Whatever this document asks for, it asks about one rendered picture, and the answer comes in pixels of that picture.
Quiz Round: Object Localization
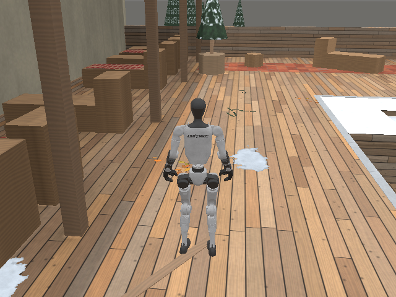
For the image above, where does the left robot upper arm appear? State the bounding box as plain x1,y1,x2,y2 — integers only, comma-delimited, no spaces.
169,125,185,159

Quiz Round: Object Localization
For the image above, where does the robot left hand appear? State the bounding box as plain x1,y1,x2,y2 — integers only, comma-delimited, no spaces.
163,170,178,182

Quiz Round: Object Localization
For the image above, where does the right robot forearm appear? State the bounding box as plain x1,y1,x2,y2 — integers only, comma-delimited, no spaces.
221,151,232,171

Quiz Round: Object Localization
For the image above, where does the right robot upper arm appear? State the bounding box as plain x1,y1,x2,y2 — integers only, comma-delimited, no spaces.
211,125,227,160

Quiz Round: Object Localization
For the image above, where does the left robot forearm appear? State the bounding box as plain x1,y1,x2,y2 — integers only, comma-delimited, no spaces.
164,150,175,172

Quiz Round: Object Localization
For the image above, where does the left robot shin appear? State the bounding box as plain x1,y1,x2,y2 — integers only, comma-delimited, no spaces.
180,204,190,246

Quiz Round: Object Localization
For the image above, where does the humanoid robot torso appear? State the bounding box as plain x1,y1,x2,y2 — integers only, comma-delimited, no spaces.
183,122,213,186

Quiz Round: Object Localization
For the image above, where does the robot right hand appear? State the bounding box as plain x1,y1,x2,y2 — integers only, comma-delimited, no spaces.
219,169,233,181

